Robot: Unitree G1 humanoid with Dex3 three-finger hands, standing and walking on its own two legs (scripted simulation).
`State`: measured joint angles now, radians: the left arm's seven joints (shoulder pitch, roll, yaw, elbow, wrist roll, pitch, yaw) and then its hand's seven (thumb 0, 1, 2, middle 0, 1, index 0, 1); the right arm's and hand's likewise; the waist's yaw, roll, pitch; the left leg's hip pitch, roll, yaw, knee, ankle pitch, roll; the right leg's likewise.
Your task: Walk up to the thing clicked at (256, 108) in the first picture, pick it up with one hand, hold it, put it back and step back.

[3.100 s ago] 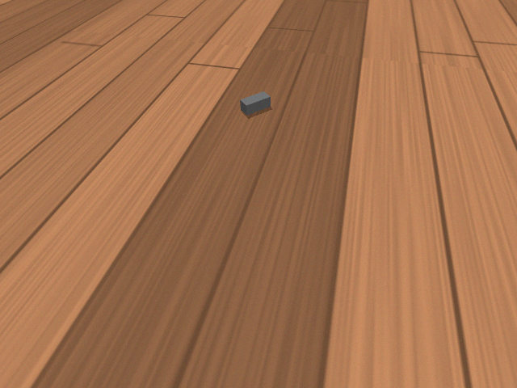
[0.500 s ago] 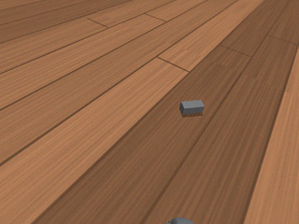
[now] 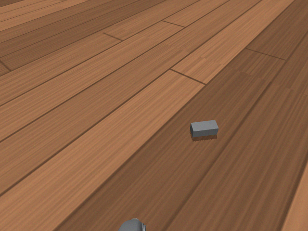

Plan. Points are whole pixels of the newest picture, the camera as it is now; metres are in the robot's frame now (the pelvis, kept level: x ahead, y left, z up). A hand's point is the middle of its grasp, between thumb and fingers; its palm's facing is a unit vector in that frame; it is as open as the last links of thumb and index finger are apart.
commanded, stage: walk up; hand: left
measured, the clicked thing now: (203, 128) +1.01 -0.26 -0.73
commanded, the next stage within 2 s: none
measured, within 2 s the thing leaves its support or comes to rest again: neither
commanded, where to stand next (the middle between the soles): +0.71 -0.53 m, yaw +9 degrees
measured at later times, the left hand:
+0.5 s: hand (121, 197) +0.26 +0.16 -0.16, palm faces -0.02 -0.96 -0.29, open 7.3 cm
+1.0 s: hand (172, 185) +0.31 -0.01 -0.16, palm faces +0.07 -0.94 -0.32, open 7.4 cm
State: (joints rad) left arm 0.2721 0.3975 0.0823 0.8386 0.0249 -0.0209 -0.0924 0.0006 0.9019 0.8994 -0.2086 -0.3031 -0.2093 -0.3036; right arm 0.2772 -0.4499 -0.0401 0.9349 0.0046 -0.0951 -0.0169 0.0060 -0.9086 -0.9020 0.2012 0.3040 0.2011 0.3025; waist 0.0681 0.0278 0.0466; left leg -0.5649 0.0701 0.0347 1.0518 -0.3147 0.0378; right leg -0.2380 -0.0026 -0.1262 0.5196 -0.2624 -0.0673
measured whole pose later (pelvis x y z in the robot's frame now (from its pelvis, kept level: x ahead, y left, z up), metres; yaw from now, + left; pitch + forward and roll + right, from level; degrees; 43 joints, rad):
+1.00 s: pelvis +0.31 -0.28 -0.02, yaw +3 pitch -2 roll -1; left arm 0.35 0.44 0.07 0.80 0.04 0.02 -0.08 0.00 0.90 0.90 -0.21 -0.30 -0.21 -0.30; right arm 0.28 -0.40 -0.03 0.92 0.00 -0.11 -0.02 0.00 -0.91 -0.90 0.20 0.30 0.20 0.30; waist 0.09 -0.04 0.08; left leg -0.46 0.02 0.11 0.67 -0.25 0.04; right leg -0.23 0.01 -0.14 0.66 -0.39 -0.07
